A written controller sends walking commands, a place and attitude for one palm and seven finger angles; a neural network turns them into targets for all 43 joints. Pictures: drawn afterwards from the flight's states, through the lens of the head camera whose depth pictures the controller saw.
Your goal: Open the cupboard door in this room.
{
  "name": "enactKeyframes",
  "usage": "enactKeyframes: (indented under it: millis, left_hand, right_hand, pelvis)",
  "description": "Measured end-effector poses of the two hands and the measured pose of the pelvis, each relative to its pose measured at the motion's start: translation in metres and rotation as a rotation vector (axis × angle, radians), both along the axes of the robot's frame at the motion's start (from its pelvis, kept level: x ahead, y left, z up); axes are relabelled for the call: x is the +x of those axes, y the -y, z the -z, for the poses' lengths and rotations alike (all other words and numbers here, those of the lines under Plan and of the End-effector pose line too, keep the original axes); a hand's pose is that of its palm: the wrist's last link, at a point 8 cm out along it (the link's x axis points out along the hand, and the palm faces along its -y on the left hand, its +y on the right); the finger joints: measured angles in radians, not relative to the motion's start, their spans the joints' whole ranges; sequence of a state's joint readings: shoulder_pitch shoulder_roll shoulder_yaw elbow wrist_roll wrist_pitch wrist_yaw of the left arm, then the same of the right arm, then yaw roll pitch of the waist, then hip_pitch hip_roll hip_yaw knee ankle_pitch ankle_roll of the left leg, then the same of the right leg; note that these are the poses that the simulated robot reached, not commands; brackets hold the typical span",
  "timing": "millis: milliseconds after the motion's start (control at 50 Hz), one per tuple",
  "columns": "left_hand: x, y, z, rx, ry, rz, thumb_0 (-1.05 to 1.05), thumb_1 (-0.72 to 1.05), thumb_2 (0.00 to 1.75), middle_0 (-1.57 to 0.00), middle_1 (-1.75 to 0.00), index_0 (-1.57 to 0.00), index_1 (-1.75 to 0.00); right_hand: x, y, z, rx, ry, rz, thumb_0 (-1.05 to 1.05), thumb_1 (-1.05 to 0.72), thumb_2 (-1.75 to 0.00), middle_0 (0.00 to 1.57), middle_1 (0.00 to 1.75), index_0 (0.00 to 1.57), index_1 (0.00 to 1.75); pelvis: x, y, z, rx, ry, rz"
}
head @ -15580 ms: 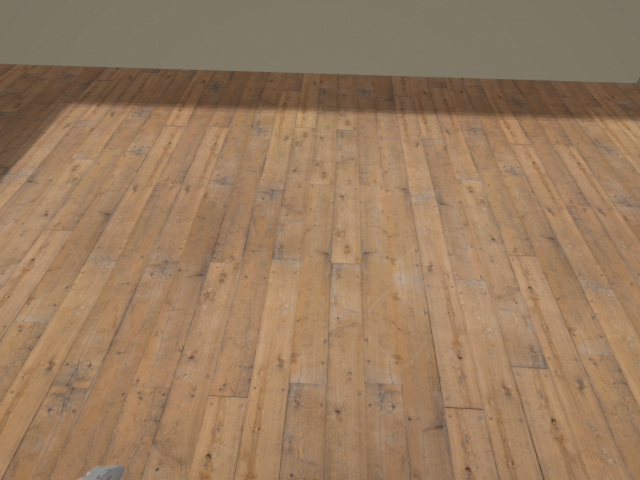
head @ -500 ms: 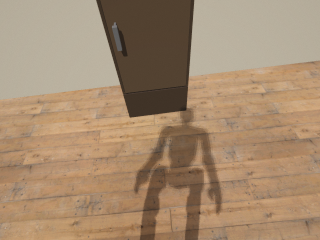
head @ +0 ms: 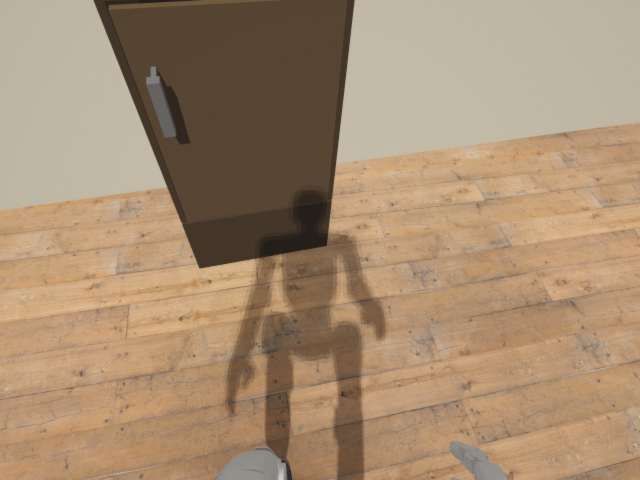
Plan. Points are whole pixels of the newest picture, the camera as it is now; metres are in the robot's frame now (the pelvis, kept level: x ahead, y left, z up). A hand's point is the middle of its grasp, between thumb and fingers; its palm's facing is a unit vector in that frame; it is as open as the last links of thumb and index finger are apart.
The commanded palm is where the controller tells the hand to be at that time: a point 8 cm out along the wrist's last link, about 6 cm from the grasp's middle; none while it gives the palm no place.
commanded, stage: turn to face it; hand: left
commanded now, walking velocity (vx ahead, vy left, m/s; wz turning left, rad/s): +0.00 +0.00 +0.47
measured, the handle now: (162, 102) +0.76 +0.40 -0.03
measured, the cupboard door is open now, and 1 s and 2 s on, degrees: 0 0 0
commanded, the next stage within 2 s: take the last steps up to it in 0.52 s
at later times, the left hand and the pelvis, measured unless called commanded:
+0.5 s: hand (205, 441) +0.17 +0.17 -0.14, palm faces +0.16 -0.96 -0.24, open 7.4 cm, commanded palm none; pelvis +0.08 -0.03 +0.01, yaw +11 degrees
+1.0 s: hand out of the picture -0.07 +0.14 -0.16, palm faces +0.41 -0.89 -0.18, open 7.4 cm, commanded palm none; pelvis +0.09 +0.00 +0.01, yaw +18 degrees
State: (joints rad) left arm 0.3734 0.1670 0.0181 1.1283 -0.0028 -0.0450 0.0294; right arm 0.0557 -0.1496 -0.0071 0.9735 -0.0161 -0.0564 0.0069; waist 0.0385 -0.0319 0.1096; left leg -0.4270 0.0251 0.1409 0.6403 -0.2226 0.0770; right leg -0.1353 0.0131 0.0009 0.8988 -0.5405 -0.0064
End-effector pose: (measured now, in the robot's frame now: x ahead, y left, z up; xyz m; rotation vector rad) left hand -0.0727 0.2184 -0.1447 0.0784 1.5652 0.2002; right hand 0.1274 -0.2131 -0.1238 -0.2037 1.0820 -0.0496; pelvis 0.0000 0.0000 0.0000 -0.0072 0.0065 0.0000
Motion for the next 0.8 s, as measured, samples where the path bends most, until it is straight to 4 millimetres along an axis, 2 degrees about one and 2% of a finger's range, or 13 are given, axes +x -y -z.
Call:
enactKeyframes:
  millis: [60,140,200,280,380,460,540,680,800]
  left_hand:
    - [0.052,-0.017,-0.002,0.017,0.076,0.021,0.01,0.91,0.90,-0.20,-0.30,-0.20,-0.30]
    - [0.125,-0.033,-0.011,0.035,0.226,0.038,0.01,0.91,0.90,-0.20,-0.30,-0.20,-0.30]
    - [0.170,-0.039,-0.018,0.048,0.326,0.039,0.01,0.91,0.90,-0.20,-0.30,-0.20,-0.30]
    - [0.209,-0.038,-0.027,0.061,0.405,0.038,0.01,0.91,0.90,-0.20,-0.30,-0.20,-0.30]
    - [0.232,-0.025,-0.034,0.075,0.437,0.038,0.01,0.91,0.90,-0.20,-0.30,-0.20,-0.30]
    - [0.233,-0.009,-0.038,0.098,0.441,0.024,0.01,0.91,0.90,-0.20,-0.30,-0.20,-0.30]
    - [0.213,0.007,-0.041,0.126,0.420,-0.008,0.01,0.91,0.90,-0.20,-0.30,-0.20,-0.30]
    - [0.149,0.023,-0.044,0.141,0.307,-0.125,0.01,0.91,0.90,-0.20,-0.30,-0.20,-0.30]
    - [0.082,0.033,-0.040,0.116,0.195,-0.231,0.01,0.91,0.90,-0.20,-0.30,-0.20,-0.30]
  right_hand:
    - [-0.017,-0.007,-0.001,-0.011,-0.086,0.033,0.00,-0.91,-0.90,0.20,0.30,0.20,0.30]
    - [-0.036,0.005,-0.009,-0.065,-0.176,0.084,-0.02,-0.95,-0.90,0.21,0.30,0.20,0.30]
    - [-0.048,0.013,-0.012,-0.083,-0.246,0.081,-0.01,-0.95,-0.90,0.21,0.30,0.20,0.30]
    - [-0.053,0.019,-0.013,-0.082,-0.294,0.084,-0.01,-0.93,-0.90,0.20,0.30,0.20,0.30]
    - [-0.044,0.026,-0.007,-0.054,-0.300,0.079,0.00,-0.92,-0.90,0.20,0.30,0.20,0.30]
    - [-0.028,0.036,0.005,-0.019,-0.294,0.056,0.00,-0.91,-0.90,0.20,0.30,0.20,0.30]
    - [-0.005,0.046,0.014,0.008,-0.284,0.017,0.01,-0.91,-0.90,0.20,0.30,0.20,0.30]
    - [0.043,0.056,0.009,-0.007,-0.244,-0.089,0.01,-0.91,-0.90,0.20,0.30,0.19,0.30]
    - [0.080,0.046,-0.001,-0.037,-0.204,-0.195,0.01,-0.91,-0.90,0.20,0.29,0.19,0.30]
  pelvis:
    - [0.017,-0.008,-0.007,-0.005,0.009,-0.014]
    - [0.033,-0.016,-0.016,-0.004,0.004,-0.046]
    - [0.043,-0.016,-0.019,-0.001,0.001,-0.077]
    - [0.055,-0.011,-0.020,0.001,0.002,-0.110]
    - [0.067,0.002,-0.020,0.007,0.004,-0.145]
    - [0.074,0.019,-0.015,0.023,0.000,-0.171]
    - [0.079,0.034,-0.015,0.026,0.006,-0.207]
    - [0.079,0.045,-0.022,0.047,0.009,-0.265]
    - [0.080,0.040,-0.024,0.044,-0.001,-0.300]
